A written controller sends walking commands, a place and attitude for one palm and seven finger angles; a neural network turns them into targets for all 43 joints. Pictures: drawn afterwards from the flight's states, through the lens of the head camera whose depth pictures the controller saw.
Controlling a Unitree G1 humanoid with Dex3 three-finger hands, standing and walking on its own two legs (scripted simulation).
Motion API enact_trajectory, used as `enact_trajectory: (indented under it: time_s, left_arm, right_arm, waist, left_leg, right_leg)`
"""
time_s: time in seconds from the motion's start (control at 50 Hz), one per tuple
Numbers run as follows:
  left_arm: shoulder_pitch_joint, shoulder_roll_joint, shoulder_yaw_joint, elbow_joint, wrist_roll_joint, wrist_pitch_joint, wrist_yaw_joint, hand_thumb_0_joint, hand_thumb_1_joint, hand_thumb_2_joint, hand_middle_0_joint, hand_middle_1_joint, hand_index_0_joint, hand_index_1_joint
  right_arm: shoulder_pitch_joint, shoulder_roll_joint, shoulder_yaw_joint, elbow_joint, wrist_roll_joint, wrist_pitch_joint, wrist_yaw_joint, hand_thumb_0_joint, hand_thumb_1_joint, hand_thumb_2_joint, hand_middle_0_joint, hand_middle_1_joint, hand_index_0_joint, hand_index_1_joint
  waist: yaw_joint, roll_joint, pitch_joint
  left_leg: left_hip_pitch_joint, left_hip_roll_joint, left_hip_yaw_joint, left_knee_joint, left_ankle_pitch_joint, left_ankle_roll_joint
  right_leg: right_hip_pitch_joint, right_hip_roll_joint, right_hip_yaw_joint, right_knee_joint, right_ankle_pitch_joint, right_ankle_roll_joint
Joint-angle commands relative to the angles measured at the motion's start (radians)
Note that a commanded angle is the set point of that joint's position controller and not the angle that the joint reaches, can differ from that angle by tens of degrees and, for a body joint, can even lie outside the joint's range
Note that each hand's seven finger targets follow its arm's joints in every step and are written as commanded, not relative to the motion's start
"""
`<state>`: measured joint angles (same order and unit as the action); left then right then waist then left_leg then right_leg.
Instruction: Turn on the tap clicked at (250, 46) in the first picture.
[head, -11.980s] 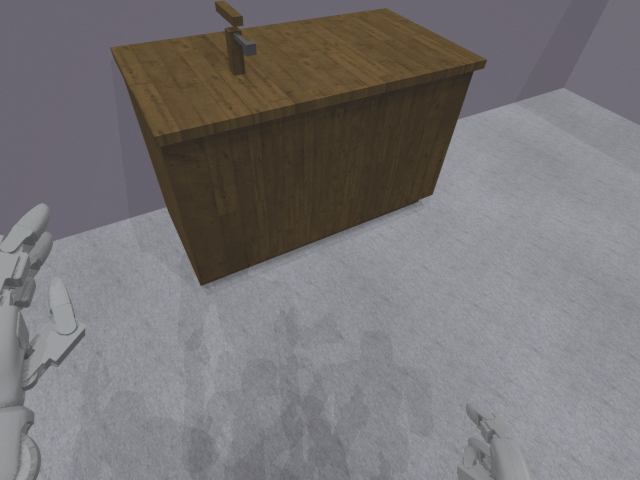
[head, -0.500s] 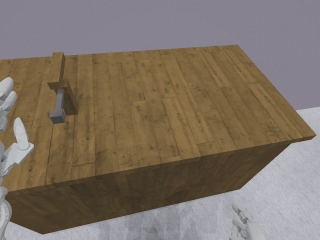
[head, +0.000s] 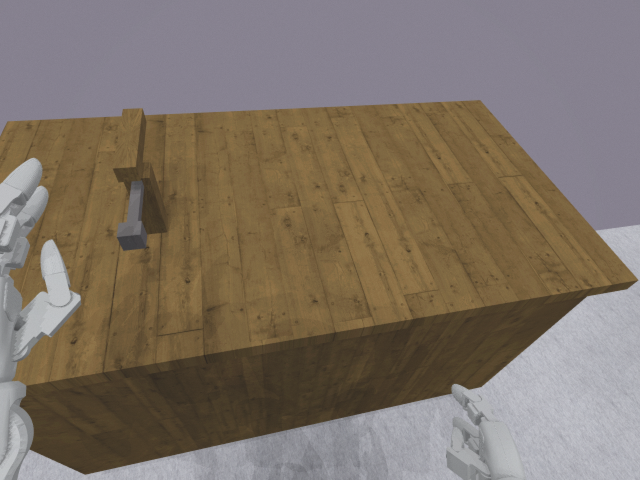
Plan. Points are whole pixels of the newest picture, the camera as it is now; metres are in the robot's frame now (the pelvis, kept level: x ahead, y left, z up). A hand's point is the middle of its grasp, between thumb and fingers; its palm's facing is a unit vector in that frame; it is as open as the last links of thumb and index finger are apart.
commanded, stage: look again from close up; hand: left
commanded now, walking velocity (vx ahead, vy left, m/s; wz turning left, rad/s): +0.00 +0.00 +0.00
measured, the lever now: (132, 235) +0.37 +0.29 +0.07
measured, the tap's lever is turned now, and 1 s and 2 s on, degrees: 0 0 0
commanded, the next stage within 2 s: come to a stop and stand still in 0.20 s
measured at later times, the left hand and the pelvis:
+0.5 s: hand (90, 303) +0.22 +0.24 +0.16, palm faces +0.38 -0.82 -0.42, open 7.4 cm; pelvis -0.01 -0.01 +0.00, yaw +0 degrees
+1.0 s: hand (84, 297) +0.22 +0.24 +0.18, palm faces +0.42 -0.85 -0.32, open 7.4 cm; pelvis -0.01 -0.01 +0.00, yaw -1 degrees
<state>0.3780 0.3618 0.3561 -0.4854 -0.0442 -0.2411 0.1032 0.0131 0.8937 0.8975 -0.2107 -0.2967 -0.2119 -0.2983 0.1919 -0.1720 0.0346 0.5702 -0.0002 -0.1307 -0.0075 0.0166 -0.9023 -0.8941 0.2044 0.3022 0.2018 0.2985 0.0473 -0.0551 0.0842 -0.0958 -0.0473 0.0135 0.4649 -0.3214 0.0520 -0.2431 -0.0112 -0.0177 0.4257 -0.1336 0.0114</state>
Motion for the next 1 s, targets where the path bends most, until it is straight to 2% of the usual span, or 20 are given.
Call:
enact_trajectory:
  time_s: [0.0,0.18,0.2,0.32,0.44,0.46,0.48,0.5,0.52,0.56,0.6,0.62,0.68,0.7,0.72,0.74,0.8,0.84,0.9,0.98]
  left_arm:
    - [-0.074,0.152,0.091,-0.172,0.001,-0.050,0.016,0.000,0.900,0.900,-0.200,-0.300,-0.200,-0.300]
    - [-0.089,0.156,0.084,-0.205,0.010,-0.064,0.018,0.000,0.900,0.900,-0.200,-0.300,-0.200,-0.300]
    - [-0.086,0.180,0.108,-0.224,0.010,-0.065,0.021,0.000,0.900,0.900,-0.200,-0.300,-0.200,-0.300]
    - [-0.037,0.138,0.083,-0.172,0.006,-0.064,0.017,0.000,0.900,0.900,-0.200,-0.300,-0.200,-0.300]
    - [-0.029,0.148,0.089,-0.169,0.006,-0.060,0.018,0.000,0.900,0.900,-0.200,-0.300,-0.200,-0.300]
    - [-1.118,0.960,0.652,-0.429,0.177,-0.154,0.019,0.000,0.900,0.900,-0.200,-0.300,-0.200,-0.300]
    - [-0.525,0.334,0.269,0.174,0.056,-0.119,-0.031,0.000,0.900,0.900,-0.200,-0.300,-0.200,-0.300]
    - [-0.287,0.233,0.197,0.060,0.003,-0.097,-0.026,0.000,0.900,0.900,-0.200,-0.300,-0.200,-0.300]
    - [-0.274,0.184,0.138,0.064,0.011,-0.088,-0.025,0.000,0.900,0.900,-0.200,-0.300,-0.200,-0.300]
    - [-0.148,0.139,0.072,-0.030,-0.003,-0.099,-0.034,0.000,0.900,0.900,-0.200,-0.300,-0.200,-0.300]
    - [-0.030,0.075,0.010,-0.065,-0.011,-0.092,-0.031,0.000,0.900,0.900,-0.200,-0.300,-0.200,-0.300]
    - [-0.015,0.086,0.007,-0.084,-0.007,-0.088,-0.029,0.000,0.900,0.900,-0.200,-0.300,-0.200,-0.300]
    - [-0.026,0.187,0.116,-0.061,-0.005,-0.082,-0.012,0.000,0.900,0.900,-0.200,-0.300,-0.200,-0.300]
    - [-0.050,0.265,0.196,-0.079,-0.004,-0.082,0.001,0.000,0.900,0.900,-0.200,-0.300,-0.200,-0.300]
    - [-0.052,0.230,0.185,-0.060,-0.008,-0.088,-0.003,0.000,0.900,0.900,-0.200,-0.300,-0.200,-0.300]
    - [-0.083,0.241,0.193,-0.085,-0.009,-0.095,-0.004,0.000,0.900,0.900,-0.200,-0.300,-0.200,-0.300]
    - [-0.189,0.273,0.196,-0.204,-0.005,-0.108,-0.007,0.000,0.900,0.900,-0.200,-0.300,-0.200,-0.300]
    - [-0.189,0.211,0.136,-0.205,-0.004,-0.111,-0.010,0.000,0.900,0.900,-0.200,-0.300,-0.200,-0.300]
    - [-0.165,0.159,0.080,-0.227,-0.001,-0.101,-0.008,0.000,0.900,0.900,-0.200,-0.300,-0.200,-0.300]
    - [-0.098,0.127,0.058,-0.125,0.008,-0.081,-0.001,0.000,0.900,0.900,-0.200,-0.300,-0.200,-0.300]
  right_arm:
    - [-0.083,-0.143,-0.065,-0.149,0.014,-0.045,-0.018,0.000,-0.900,-0.900,0.200,0.300,0.200,0.300]
    - [-0.074,-0.148,-0.064,-0.155,0.008,-0.059,-0.021,0.000,-0.900,-0.900,0.200,0.300,0.200,0.300]
    - [-0.084,-0.145,-0.064,-0.150,0.010,-0.061,-0.022,0.000,-0.900,-0.900,0.200,0.300,0.200,0.300]
    - [-0.068,-0.150,-0.067,-0.138,0.005,-0.064,-0.021,0.000,-0.900,-0.900,0.200,0.300,0.200,0.300]
    - [-0.064,-0.156,-0.076,-0.140,0.008,-0.062,-0.021,0.000,-0.900,-0.900,0.200,0.300,0.200,0.300]
    - [0.070,-0.190,-0.042,-0.099,-0.056,-0.106,-0.020,0.000,-0.900,-0.900,0.200,0.300,0.200,0.300]
    - [-0.019,-0.054,-0.027,-0.054,-0.001,-0.103,-0.019,0.000,-0.900,-0.900,0.200,0.300,0.200,0.300]
    - [-0.047,-0.102,-0.060,-0.111,0.028,-0.087,0.002,0.000,-0.900,-0.900,0.200,0.300,0.200,0.300]
    - [-0.010,-0.143,-0.078,-0.138,0.015,-0.093,0.004,0.000,-0.900,-0.900,0.200,0.300,0.200,0.300]
    - [-0.014,-0.149,-0.080,-0.136,0.019,-0.090,0.027,0.000,-0.900,-0.900,0.200,0.300,0.200,0.300]
    - [-0.038,-0.142,-0.073,-0.143,0.031,-0.085,0.047,0.000,-0.900,-0.900,0.200,0.300,0.200,0.300]
    - [-0.033,-0.149,-0.073,-0.150,0.028,-0.080,0.046,0.000,-0.900,-0.900,0.200,0.300,0.200,0.300]
    - [-0.050,-0.157,-0.073,-0.153,0.023,-0.073,0.023,0.000,-0.900,-0.900,0.200,0.300,0.200,0.300]
    - [-0.068,-0.160,-0.071,-0.147,0.025,-0.065,0.013,0.000,-0.900,-0.900,0.200,0.300,0.200,0.300]
    - [-0.067,-0.149,-0.066,-0.156,0.020,-0.061,0.005,0.000,-0.900,-0.900,0.200,0.300,0.200,0.300]
    - [-0.069,-0.147,-0.064,-0.164,0.019,-0.064,-0.002,0.000,-0.900,-0.900,0.200,0.300,0.200,0.300]
    - [-0.087,-0.140,-0.056,-0.162,0.017,-0.077,-0.011,0.000,-0.900,-0.900,0.200,0.300,0.200,0.300]
    - [-0.069,-0.139,-0.056,-0.161,0.012,-0.094,-0.010,0.000,-0.900,-0.900,0.200,0.300,0.200,0.300]
    - [-0.067,-0.138,-0.055,-0.148,0.012,-0.115,-0.002,0.000,-0.900,-0.900,0.200,0.300,0.200,0.300]
    - [-0.032,-0.159,-0.071,-0.128,0.006,-0.107,0.002,0.000,-0.900,-0.900,0.200,0.300,0.200,0.300]
  waist:
    - [-0.022,0.108,-0.136]
    - [-0.014,0.107,-0.128]
    - [-0.016,0.112,-0.138]
    - [-0.021,0.096,-0.137]
    - [-0.020,0.069,-0.155]
    - [-0.029,0.142,-0.054]
    - [-0.021,0.106,-0.244]
    - [-0.009,0.221,-0.240]
    - [-0.010,0.233,-0.240]
    - [-0.007,0.211,-0.228]
    - [-0.007,0.117,-0.199]
    - [-0.006,0.053,-0.178]
    - [0.002,-0.088,-0.130]
    - [0.000,-0.052,-0.125]
    - [-0.003,-0.055,-0.129]
    - [-0.004,-0.027,-0.128]
    - [-0.010,0.161,-0.142]
    - [-0.008,0.193,-0.162]
    - [-0.010,0.161,-0.180]
    - [-0.011,0.050,-0.160]
  left_leg:
    - [-0.199,0.112,-0.056,-0.150,0.226,-0.074]
    - [-0.260,0.101,-0.065,-0.173,0.050,-0.033]
    - [-0.244,0.095,-0.062,-0.165,0.071,-0.036]
    - [-0.215,0.085,-0.053,-0.147,0.085,-0.037]
    - [-0.198,0.087,-0.058,-0.134,0.132,-0.038]
    - [-0.334,0.112,-0.021,-0.010,0.246,-0.005]
    - [-0.177,0.099,-0.055,-0.078,0.278,-0.017]
    - [-0.057,0.091,-0.014,-0.094,0.421,-0.067]
    - [-0.087,0.110,-0.002,-0.050,0.412,-0.069]
    - [-0.128,0.100,-0.009,-0.044,0.335,-0.063]
    - [-0.166,0.097,-0.007,-0.074,0.255,-0.052]
    - [-0.185,0.102,-0.015,-0.090,0.225,-0.049]
    - [-0.233,0.101,-0.036,-0.135,0.087,-0.041]
    - [-0.225,0.099,-0.036,-0.148,0.070,-0.038]
    - [-0.239,0.102,-0.045,-0.151,0.056,-0.030]
    - [-0.236,0.099,-0.043,-0.146,0.048,-0.027]
    - [-0.199,0.094,-0.031,-0.136,0.073,-0.024]
    - [-0.189,0.091,-0.026,-0.121,0.098,-0.025]
    - [-0.133,0.079,-0.014,-0.097,0.154,-0.036]
    - [-0.154,0.081,-0.022,-0.104,0.153,-0.044]
  right_leg:
    - [0.241,-0.031,0.033,0.010,0.192,-0.027]
    - [0.267,-0.034,0.062,-0.027,0.066,-0.020]
    - [0.264,-0.033,0.062,-0.030,0.082,-0.023]
    - [0.229,-0.041,0.078,-0.060,0.060,-0.027]
    - [0.238,-0.046,0.082,-0.055,0.105,-0.030]
    - [0.178,0.000,0.059,0.047,0.050,-0.014]
    - [0.133,-0.081,0.037,0.003,0.067,-0.061]
    - [0.178,-0.025,0.030,0.070,0.207,-0.076]
    - [0.182,-0.038,0.073,0.077,0.232,-0.077]
    - [0.219,-0.064,0.099,0.044,0.263,-0.065]
    - [0.240,-0.058,0.083,0.033,0.228,-0.054]
    - [0.230,-0.050,0.071,0.021,0.186,-0.045]
    - [0.197,-0.037,0.076,-0.023,0.023,-0.028]
    - [0.186,-0.032,0.069,-0.021,0.004,-0.027]
    - [0.194,-0.038,0.062,-0.018,-0.010,-0.027]
    - [0.189,-0.040,0.078,-0.021,-0.009,-0.029]
    - [0.181,-0.039,0.087,-0.003,0.045,-0.035]
    - [0.201,-0.041,0.081,-0.003,0.075,-0.037]
    - [0.191,-0.038,0.086,-0.021,0.123,-0.038]
    - [0.193,-0.035,0.095,-0.046,0.112,-0.035]
